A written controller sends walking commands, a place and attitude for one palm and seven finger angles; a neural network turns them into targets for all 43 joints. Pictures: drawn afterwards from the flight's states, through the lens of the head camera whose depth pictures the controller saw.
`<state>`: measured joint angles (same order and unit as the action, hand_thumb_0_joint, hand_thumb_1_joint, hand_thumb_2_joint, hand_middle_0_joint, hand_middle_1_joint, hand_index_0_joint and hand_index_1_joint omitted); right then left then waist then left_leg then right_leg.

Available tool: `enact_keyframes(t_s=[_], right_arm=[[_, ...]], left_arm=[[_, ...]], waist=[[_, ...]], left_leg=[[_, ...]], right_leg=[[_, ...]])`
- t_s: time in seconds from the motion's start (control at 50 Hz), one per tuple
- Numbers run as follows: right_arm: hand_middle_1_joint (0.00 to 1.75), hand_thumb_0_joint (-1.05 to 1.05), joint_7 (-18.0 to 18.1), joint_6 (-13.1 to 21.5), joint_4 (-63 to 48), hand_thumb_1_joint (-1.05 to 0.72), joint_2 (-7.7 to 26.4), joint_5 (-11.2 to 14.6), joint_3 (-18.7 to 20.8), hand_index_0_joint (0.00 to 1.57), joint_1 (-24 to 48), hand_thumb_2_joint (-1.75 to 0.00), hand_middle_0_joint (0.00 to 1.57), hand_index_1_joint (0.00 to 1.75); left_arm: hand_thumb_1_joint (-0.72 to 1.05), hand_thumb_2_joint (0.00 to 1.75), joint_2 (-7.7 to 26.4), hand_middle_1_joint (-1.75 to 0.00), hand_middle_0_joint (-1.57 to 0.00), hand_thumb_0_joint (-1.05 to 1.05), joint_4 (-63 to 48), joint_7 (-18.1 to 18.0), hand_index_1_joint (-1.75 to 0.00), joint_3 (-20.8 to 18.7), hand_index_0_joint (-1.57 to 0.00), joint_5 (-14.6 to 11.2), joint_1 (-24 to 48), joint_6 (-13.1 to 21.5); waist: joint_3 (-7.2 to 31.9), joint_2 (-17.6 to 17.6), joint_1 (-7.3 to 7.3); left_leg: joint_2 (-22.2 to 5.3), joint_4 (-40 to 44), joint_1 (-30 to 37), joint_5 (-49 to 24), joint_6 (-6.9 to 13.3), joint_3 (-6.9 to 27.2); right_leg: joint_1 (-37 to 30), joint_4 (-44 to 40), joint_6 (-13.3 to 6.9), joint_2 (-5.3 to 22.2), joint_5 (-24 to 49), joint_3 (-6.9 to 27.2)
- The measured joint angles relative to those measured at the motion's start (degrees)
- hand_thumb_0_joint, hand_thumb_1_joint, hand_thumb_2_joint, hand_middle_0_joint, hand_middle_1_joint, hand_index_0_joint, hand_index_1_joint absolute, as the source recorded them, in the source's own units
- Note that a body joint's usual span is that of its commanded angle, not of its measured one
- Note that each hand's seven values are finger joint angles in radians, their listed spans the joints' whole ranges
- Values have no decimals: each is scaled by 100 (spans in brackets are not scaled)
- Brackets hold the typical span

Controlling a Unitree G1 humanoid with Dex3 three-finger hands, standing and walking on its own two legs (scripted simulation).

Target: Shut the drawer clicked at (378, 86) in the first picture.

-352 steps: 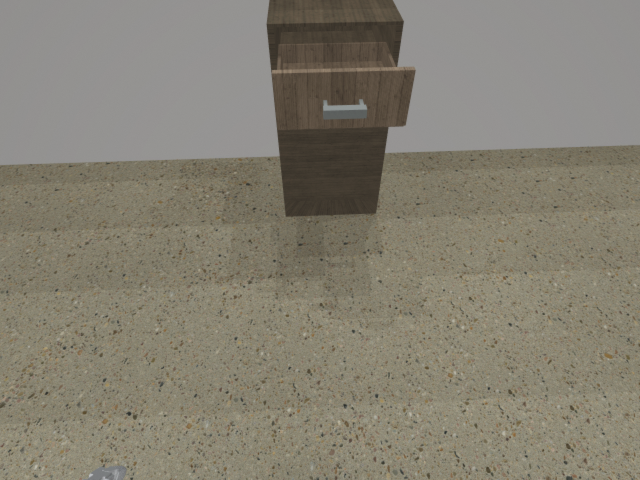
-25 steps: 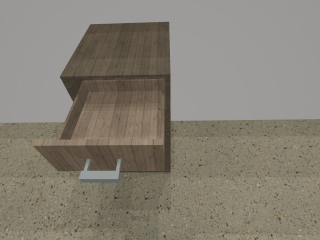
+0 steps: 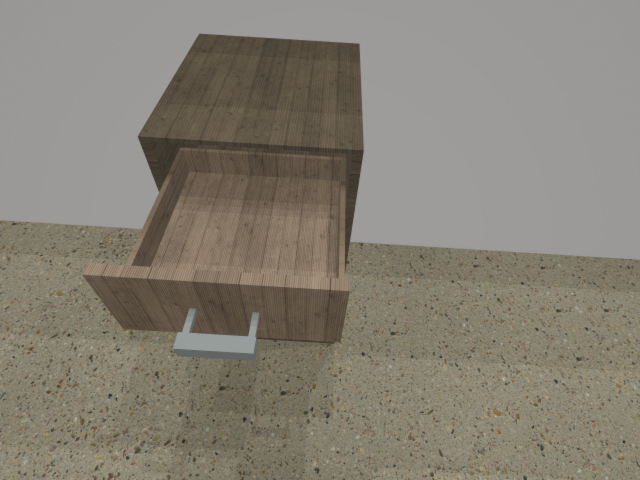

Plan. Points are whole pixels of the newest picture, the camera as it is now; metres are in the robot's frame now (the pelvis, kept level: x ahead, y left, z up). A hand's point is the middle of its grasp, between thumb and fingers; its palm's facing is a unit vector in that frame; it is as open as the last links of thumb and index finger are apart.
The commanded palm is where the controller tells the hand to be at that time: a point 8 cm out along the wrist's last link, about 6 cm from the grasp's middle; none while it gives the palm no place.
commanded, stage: come to a stop and stand still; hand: left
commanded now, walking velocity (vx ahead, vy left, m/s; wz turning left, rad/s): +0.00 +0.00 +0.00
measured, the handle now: (220, 331) +0.32 +0.18 -0.05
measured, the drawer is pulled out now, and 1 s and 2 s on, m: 0.30 0.30 0.29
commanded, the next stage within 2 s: look again from close up in 0.92 s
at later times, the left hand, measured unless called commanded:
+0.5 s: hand out of the picture +0.03 +0.13 -0.18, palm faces +0.00 -0.98 -0.22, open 7.3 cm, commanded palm none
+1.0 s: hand out of the picture +0.01 +0.13 -0.18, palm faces +0.03 -0.98 -0.18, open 7.4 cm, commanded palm none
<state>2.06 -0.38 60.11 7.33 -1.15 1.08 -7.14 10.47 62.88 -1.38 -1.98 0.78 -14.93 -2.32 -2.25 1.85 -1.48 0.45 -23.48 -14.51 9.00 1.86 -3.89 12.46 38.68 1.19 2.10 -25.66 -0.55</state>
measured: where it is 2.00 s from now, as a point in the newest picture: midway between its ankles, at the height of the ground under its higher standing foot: outside the picture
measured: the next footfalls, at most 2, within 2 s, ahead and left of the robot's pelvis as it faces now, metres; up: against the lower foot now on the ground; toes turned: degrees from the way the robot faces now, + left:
right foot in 0.06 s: -0.02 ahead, -0.13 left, +0.00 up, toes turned -2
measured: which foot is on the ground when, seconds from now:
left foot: down 0.00-1.00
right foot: up 0.00-0.04, down 0.06-1.00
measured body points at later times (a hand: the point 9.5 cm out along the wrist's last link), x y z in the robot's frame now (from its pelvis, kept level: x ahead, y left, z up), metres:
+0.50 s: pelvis +0.01 -0.05 -0.01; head +0.02 -0.06 +0.44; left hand +0.03 +0.18 -0.16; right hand -0.01 -0.27 -0.17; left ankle +0.04 +0.10 -0.74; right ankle -0.06 -0.13 -0.74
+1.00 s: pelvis +0.03 -0.04 +0.00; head +0.04 -0.04 +0.45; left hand +0.01 +0.18 -0.16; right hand +0.07 -0.27 -0.16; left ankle +0.04 +0.10 -0.74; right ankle -0.06 -0.13 -0.74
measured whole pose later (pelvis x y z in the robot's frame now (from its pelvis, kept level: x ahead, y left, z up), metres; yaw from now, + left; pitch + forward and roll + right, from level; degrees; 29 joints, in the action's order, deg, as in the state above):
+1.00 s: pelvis +0.03 -0.04 +0.00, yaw +0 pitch -1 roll +1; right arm 1.7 0.3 63.0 9.6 -0.6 -1.3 -11.4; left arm 9.2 61.8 -2.1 0.7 0.5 -19.3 0.5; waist -2.3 1.6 -0.9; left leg -3.3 -26.8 -12.0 13.1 -2.3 -2.7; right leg 1.9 24.2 -2.3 -1.5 -20.9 -1.3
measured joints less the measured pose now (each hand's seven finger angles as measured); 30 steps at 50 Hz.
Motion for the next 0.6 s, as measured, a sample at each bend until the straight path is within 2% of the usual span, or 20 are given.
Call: enact_keyframes(t_s=[0.06,0.08,0.14,0.22,0.38,0.6], right_arm=[[30,0,-17,15,86,-91,-2,38,20,20,-73,-90,20,30],[30,-1,-1,24,127,-92,36,76,65,20,-87,-90,20,30],[30,-1,-89,-24,-37,-93,279,45,70,20,-288,-90,20,30],[30,-1,-169,-74,-171,-92,471,-18,35,20,-675,-90,20,30],[30,0,-145,-38,127,-91,397,2,-169,19,-1147,-90,20,29],[30,0,-85,30,378,-91,135,33,-275,19,-960,-90,20,29]], left_arm=[[91,90,-21,-30,-20,0,75,-13,-29,46,-19,1,-80,87],[91,90,-71,-30,-20,0,139,-28,-29,63,-19,0,-73,115],[91,90,-234,-30,-20,0,18,-115,-29,189,-19,51,-237,184],[91,90,-298,-30,-20,0,-184,-97,-29,255,-20,33,-429,268],[90,90,-224,-30,-20,0,-322,-76,-29,315,-20,-35,-335,355],[92,90,-74,-30,-20,0,-301,-95,-29,266,-20,-59,-163,335]], waist=[[59,10,27],[36,-79,44],[58,-408,145],[110,-522,255],[24,-342,284],[-36,-122,236]], left_leg=[[37,-95,-82,8,-80,-48],[-11,-132,-76,20,-115,-25],[-215,-462,-275,151,-194,111],[-295,-825,-469,327,-264,218],[-346,-746,-211,404,-390,206],[-435,-552,29,427,-487,182]], right_leg=[[-455,-1092,-45,66,667,34],[-517,-1184,-70,16,690,13],[-473,-1136,-148,-196,655,-98],[-336,-825,-248,-284,446,-184],[-527,-795,-360,-334,318,-162],[-780,-1066,-439,-427,356,-128]])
